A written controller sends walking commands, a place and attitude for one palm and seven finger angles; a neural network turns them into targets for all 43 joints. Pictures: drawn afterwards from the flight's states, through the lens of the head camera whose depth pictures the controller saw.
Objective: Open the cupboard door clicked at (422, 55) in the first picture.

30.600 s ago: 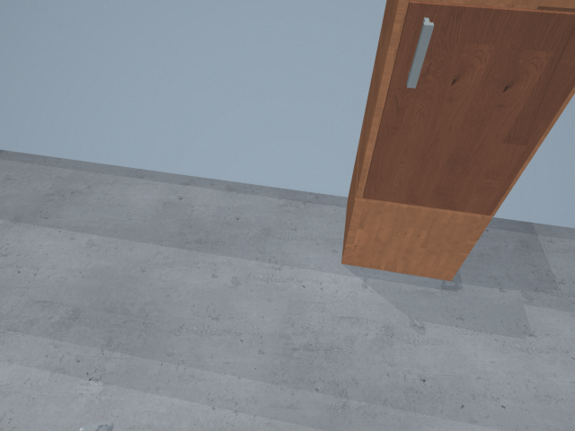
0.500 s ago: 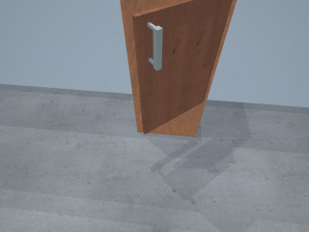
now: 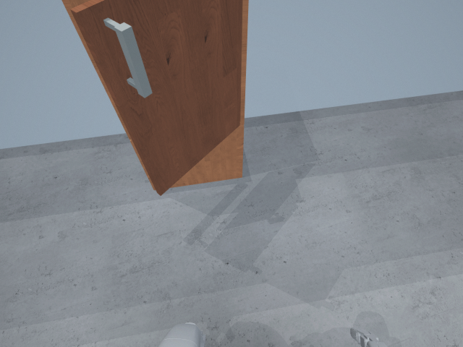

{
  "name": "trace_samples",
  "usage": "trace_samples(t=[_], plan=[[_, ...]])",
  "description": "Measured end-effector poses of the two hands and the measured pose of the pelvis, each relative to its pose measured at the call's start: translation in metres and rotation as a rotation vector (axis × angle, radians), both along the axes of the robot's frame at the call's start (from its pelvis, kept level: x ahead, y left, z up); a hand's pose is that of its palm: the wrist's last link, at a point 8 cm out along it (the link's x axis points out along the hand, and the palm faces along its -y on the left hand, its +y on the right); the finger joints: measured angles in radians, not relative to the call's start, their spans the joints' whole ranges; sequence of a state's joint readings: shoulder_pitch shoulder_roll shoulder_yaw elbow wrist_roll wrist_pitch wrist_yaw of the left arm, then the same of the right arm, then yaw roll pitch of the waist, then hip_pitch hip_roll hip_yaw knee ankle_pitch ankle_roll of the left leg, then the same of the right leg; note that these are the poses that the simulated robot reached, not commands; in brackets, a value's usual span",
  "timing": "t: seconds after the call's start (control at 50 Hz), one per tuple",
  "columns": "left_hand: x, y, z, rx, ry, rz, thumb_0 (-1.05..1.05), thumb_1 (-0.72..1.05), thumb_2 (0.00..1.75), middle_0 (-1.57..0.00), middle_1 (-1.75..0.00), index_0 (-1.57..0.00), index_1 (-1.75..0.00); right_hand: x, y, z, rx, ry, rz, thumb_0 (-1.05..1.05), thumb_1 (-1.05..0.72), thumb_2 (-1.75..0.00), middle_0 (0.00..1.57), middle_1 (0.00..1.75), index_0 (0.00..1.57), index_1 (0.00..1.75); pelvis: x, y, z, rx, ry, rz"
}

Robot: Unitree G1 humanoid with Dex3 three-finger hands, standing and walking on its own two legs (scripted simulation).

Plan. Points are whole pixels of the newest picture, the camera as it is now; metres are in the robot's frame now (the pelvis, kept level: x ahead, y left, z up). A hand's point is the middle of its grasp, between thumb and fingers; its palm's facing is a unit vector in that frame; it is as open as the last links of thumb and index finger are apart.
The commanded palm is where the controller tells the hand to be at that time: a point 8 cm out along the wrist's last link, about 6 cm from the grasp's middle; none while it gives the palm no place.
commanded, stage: walk to a spot facing it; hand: left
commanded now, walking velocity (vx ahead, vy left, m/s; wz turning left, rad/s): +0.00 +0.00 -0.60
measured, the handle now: (128, 59) +0.57 +0.24 +0.15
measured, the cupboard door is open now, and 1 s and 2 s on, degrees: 40 40 40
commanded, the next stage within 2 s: none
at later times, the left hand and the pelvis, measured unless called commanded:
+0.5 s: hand (149, 308) +0.19 +0.19 -0.17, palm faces -0.29 -0.91 -0.28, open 7.4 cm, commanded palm none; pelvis +0.01 +0.01 -0.02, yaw -18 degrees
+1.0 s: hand (195, 286) +0.24 +0.10 -0.17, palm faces -0.58 -0.78 -0.22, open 7.4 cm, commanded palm none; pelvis +0.02 +0.01 -0.01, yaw -36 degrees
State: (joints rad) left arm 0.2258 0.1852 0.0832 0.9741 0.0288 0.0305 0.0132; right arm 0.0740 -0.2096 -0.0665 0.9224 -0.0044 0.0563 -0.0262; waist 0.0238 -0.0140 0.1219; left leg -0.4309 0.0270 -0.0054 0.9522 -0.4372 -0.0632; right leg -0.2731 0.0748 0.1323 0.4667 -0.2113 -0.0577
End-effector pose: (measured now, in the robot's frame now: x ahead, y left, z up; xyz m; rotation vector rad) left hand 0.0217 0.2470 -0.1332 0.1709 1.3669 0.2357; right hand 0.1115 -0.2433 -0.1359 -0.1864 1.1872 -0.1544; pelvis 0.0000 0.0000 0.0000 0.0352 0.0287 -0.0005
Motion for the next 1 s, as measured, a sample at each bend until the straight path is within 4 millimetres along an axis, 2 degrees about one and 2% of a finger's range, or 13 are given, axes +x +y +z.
trace_samples(t=[0.08,0.16,0.24,0.3,0.4,0.46,0.52,0.58,0.66,0.74,0.8,0.88,1.0], plan=[[0.015,0.013,-0.005,-0.012,-0.009,-0.042,0.0,0.9,0.9,-0.21,-0.3,-0.2,-0.3,0.009,0.008,0.009,-0.018,-0.054,-0.028,0.0,-0.91,-0.9,0.19,0.3,0.2,0.3,0.002,0.012,-0.001,-0.01,0.007,-0.049],[0.037,0.032,-0.019,-0.028,-0.027,-0.086,0.01,0.9,0.9,-0.21,-0.3,-0.2,-0.3,0.006,0.018,0.011,-0.057,-0.109,-0.054,0.0,-0.91,-0.9,0.2,0.3,0.2,0.3,0.005,0.03,-0.011,-0.053,0.021,-0.09],[0.07,0.044,-0.02,-0.032,-0.07,-0.148,0.01,0.91,0.9,-0.2,-0.3,-0.2,-0.3,-0.023,0.024,0.013,-0.079,-0.057,-0.067,0.0,-0.91,-0.9,0.2,0.3,0.21,0.3,0.005,0.035,-0.009,-0.051,0.002,-0.134],[0.097,0.043,-0.012,-0.035,-0.114,-0.196,0.01,0.91,0.9,-0.2,-0.3,-0.2,-0.3,-0.051,0.025,0.014,-0.074,0.002,-0.102,0.0,-0.9,-0.9,0.2,0.3,0.21,0.3,0.006,0.035,-0.005,-0.066,-0.003,-0.166],[0.142,0.022,-0.002,-0.03,-0.164,-0.322,0.01,0.91,0.9,-0.2,-0.3,-0.2,-0.3,-0.102,0.016,0.004,-0.049,0.073,-0.217,0.0,-0.9,-0.9,0.2,0.3,0.21,0.3,0.009,0.027,-0.006,-0.074,-0.01,-0.24],[0.165,0.003,-0.004,-0.011,-0.208,-0.403,0.01,0.91,0.9,-0.2,-0.3,-0.2,-0.3,-0.132,0.003,-0.011,-0.03,0.103,-0.296,0.0,-0.9,-0.9,0.2,0.3,0.21,0.3,0.011,0.015,-0.019,-0.047,-0.012,-0.279],[0.174,-0.012,-0.003,0.005,-0.216,-0.455,0.0,0.91,0.9,-0.2,-0.3,-0.2,-0.3,-0.152,-0.008,-0.019,-0.03,0.141,-0.367,0.0,-0.9,-0.9,0.2,0.3,0.21,0.3,0.008,0.013,-0.021,-0.051,-0.023,-0.321],[0.175,-0.023,-0.002,0.003,-0.183,-0.496,0.0,0.91,0.9,-0.2,-0.3,-0.2,-0.3,-0.158,-0.012,-0.011,-0.038,0.134,-0.422,0.01,-0.91,-0.9,0.2,0.3,0.2,0.3,0.008,0.015,-0.015,-0.039,-0.027,-0.368],[0.177,-0.032,-0.006,-0.024,-0.133,-0.553,0.0,0.91,0.9,-0.2,-0.3,-0.2,-0.3,-0.156,-0.008,0.002,-0.049,0.079,-0.477,0.01,-0.91,-0.9,0.19,0.3,0.2,0.3,0.013,0.019,-0.009,-0.022,-0.022,-0.426],[0.191,-0.036,-0.02,-0.068,-0.114,-0.589,0.01,0.9,0.9,-0.21,-0.3,-0.2,-0.3,-0.158,0.005,0.002,-0.08,0.039,-0.51,0.0,-0.91,-0.9,0.2,0.3,0.2,0.3,0.024,0.03,-0.017,-0.054,0.005,-0.474],[0.205,-0.042,-0.023,-0.089,-0.12,-0.616,0.01,0.9,0.9,-0.21,-0.3,-0.2,-0.3,-0.168,0.021,0.003,-0.078,0.064,-0.527,0.0,-0.91,-0.9,0.2,0.3,0.2,0.3,0.025,0.031,-0.017,-0.055,-0.002,-0.511],[0.222,-0.06,-0.013,-0.11,-0.145,-0.647,0.01,0.91,0.9,-0.2,-0.3,-0.2,-0.3,-0.185,0.038,0.007,-0.039,0.113,-0.556,0.0,-0.9,-0.9,0.2,0.3,0.21,0.3,0.027,0.025,-0.008,-0.067,0.0,-0.552],[0.238,-0.099,-0.003,-0.095,-0.19,-0.755,0.01,0.91,0.9,-0.2,-0.3,-0.2,-0.3,-0.216,0.04,-0.008,0.023,0.122,-0.662,0.0,-0.9,-0.9,0.2,0.3,0.21,0.3,0.023,0.006,-0.012,-0.062,-0.001,-0.632]])
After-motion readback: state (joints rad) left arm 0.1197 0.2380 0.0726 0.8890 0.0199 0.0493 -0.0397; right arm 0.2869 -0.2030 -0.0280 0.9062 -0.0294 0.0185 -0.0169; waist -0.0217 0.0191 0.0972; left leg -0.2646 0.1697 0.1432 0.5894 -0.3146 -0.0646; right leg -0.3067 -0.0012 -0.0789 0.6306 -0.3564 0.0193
